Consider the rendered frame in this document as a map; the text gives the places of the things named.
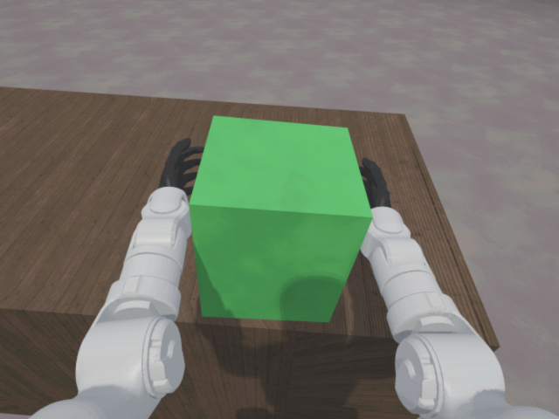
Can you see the left robot upper arm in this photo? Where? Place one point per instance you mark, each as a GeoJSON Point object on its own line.
{"type": "Point", "coordinates": [125, 368]}

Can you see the robot right forearm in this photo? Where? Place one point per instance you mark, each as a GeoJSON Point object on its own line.
{"type": "Point", "coordinates": [411, 293]}

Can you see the robot left hand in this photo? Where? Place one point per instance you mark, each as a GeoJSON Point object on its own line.
{"type": "Point", "coordinates": [175, 166]}

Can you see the carton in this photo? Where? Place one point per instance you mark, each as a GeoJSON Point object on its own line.
{"type": "Point", "coordinates": [278, 215]}

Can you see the pedestal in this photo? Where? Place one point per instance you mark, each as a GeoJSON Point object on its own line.
{"type": "Point", "coordinates": [76, 169]}

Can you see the robot right hand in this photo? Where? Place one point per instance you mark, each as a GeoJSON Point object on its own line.
{"type": "Point", "coordinates": [375, 186]}

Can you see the robot left forearm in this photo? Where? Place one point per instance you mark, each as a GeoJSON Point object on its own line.
{"type": "Point", "coordinates": [148, 285]}

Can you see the right robot upper arm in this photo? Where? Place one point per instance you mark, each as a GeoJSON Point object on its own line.
{"type": "Point", "coordinates": [454, 376]}

